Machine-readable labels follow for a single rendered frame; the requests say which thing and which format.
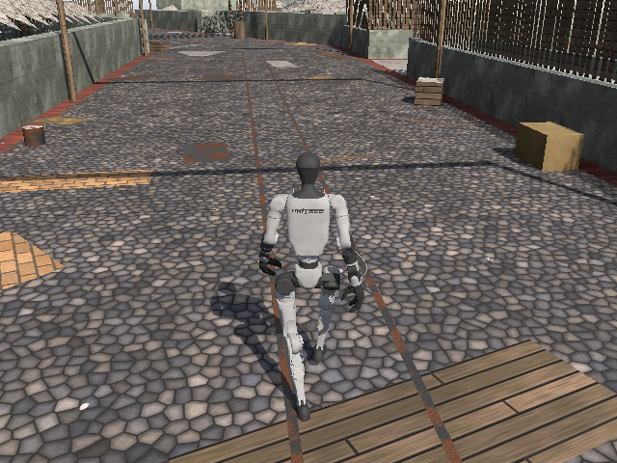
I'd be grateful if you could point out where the right robot upper arm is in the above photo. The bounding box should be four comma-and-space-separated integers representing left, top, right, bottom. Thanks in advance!
328, 194, 352, 250

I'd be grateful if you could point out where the robot right hand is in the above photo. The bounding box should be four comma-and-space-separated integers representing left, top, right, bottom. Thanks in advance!
341, 284, 364, 313

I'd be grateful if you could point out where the left robot forearm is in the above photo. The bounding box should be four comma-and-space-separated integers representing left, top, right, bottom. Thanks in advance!
259, 231, 274, 262

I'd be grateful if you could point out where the left robot upper arm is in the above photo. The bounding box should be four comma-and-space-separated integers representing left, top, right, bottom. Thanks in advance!
263, 194, 288, 245

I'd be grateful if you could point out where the robot left foot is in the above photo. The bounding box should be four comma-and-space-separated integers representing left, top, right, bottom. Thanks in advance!
290, 394, 310, 421

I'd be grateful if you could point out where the right robot forearm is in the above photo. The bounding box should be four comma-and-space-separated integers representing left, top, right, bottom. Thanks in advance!
342, 234, 362, 286

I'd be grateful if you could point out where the robot left hand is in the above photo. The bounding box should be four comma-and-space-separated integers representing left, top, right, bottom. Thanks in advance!
259, 258, 282, 276

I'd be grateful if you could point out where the right robot thigh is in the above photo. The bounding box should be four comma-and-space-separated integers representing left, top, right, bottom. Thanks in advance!
318, 267, 341, 311

